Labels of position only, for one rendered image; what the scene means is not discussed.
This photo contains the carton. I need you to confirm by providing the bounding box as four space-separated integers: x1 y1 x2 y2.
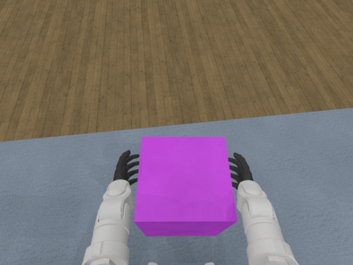
134 136 237 236

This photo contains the right robot hand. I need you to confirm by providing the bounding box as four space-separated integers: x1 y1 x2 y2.
228 153 253 189

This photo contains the right robot forearm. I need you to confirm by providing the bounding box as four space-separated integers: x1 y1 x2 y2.
237 180 299 265

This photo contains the left robot forearm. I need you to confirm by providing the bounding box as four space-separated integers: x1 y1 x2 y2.
82 179 134 265

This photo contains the left robot hand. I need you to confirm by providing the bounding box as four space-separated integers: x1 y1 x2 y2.
113 150 139 185

